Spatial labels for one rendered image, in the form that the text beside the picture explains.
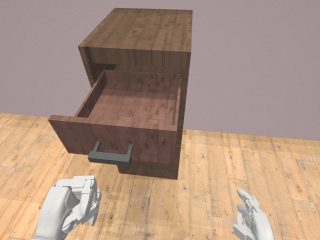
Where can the left robot hand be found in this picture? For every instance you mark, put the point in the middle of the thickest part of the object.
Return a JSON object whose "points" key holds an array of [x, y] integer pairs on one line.
{"points": [[79, 195]]}

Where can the right robot hand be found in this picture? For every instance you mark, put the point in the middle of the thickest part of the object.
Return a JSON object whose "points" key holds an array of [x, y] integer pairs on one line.
{"points": [[258, 224]]}

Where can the drawer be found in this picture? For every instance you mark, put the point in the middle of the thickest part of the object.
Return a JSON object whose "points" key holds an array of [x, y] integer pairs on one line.
{"points": [[123, 108]]}

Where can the handle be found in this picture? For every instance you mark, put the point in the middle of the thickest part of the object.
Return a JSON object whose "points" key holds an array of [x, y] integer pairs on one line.
{"points": [[110, 158]]}

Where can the cabinet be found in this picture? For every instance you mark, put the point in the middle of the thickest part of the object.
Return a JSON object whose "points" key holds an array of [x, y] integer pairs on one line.
{"points": [[143, 40]]}

